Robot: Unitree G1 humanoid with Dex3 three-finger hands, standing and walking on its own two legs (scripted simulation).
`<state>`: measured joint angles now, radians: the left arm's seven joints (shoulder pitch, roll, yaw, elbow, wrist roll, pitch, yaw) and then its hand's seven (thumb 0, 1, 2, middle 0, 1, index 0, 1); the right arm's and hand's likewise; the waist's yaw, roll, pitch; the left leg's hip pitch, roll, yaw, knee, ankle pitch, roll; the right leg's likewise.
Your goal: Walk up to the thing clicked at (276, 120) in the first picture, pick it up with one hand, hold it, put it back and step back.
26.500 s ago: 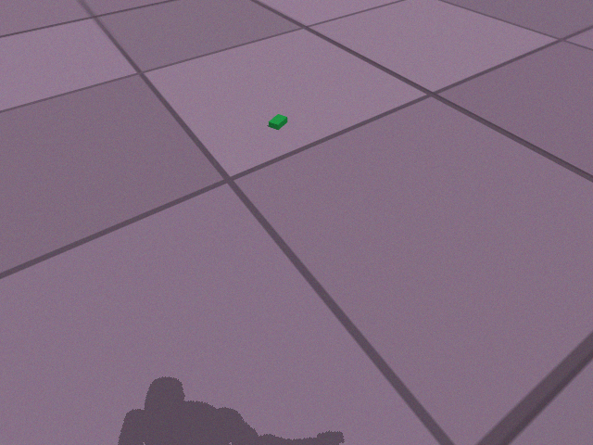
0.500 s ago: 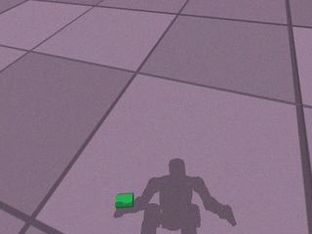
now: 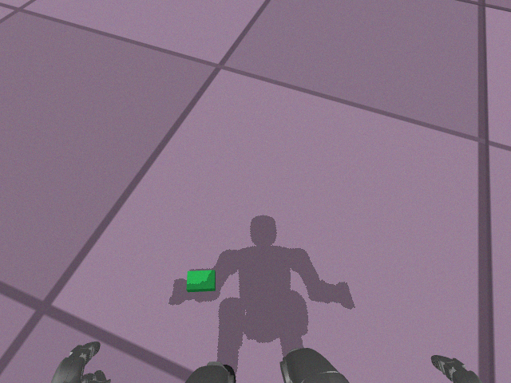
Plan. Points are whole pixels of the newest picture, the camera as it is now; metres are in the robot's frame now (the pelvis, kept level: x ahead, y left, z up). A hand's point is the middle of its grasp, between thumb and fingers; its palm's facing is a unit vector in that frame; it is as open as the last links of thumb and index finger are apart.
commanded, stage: walk up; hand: left
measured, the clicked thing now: (201, 281) +0.49 +0.18 -0.74
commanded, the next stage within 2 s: none
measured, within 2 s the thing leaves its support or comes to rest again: neither
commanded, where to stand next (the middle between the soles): +0.11 -0.06 m, yaw +1 degrees
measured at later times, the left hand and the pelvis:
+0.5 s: hand out of the picture +0.05 +0.24 -0.14, palm faces -0.06 -0.94 -0.33, open 7.4 cm; pelvis -0.03 -0.03 +0.01, yaw -1 degrees
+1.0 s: hand out of the picture +0.00 +0.29 -0.11, palm faces +0.12 -0.80 -0.59, open 7.4 cm; pelvis -0.05 -0.04 -0.02, yaw +7 degrees
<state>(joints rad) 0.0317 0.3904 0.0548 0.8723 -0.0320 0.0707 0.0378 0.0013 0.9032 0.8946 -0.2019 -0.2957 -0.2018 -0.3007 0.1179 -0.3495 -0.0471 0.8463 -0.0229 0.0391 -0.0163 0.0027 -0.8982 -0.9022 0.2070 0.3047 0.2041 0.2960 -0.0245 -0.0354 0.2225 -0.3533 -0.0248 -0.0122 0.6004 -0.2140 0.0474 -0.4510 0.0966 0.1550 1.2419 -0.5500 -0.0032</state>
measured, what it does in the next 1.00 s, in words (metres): steps on the spot: right foot, then right foot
